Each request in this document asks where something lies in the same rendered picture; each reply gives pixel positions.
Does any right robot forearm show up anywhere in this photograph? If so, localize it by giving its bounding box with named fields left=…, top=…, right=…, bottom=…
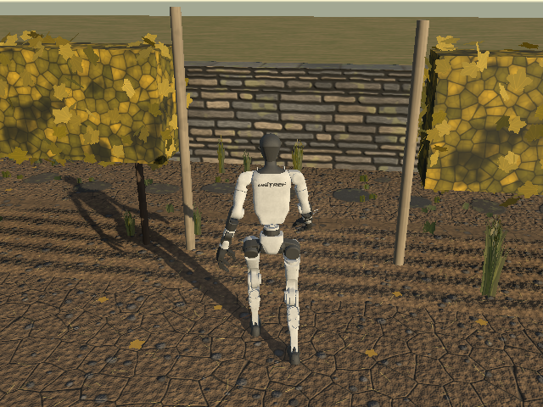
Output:
left=301, top=202, right=313, bottom=224

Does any left robot forearm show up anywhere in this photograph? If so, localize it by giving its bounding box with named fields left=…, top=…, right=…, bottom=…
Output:
left=219, top=206, right=238, bottom=249

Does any robot left shin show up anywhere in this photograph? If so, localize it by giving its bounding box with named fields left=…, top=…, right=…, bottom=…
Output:
left=248, top=273, right=260, bottom=326

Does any robot left hand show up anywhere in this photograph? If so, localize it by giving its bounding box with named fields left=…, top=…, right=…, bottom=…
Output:
left=216, top=247, right=236, bottom=272

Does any robot right hand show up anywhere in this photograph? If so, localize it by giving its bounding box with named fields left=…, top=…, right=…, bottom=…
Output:
left=293, top=217, right=313, bottom=231

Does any left robot upper arm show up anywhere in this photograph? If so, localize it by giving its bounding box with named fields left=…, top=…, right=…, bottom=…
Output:
left=231, top=170, right=254, bottom=220

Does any left robot foot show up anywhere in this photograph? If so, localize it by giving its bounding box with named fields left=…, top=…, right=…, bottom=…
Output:
left=249, top=317, right=261, bottom=337

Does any right robot upper arm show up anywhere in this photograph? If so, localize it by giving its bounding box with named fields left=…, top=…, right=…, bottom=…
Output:
left=288, top=170, right=311, bottom=214

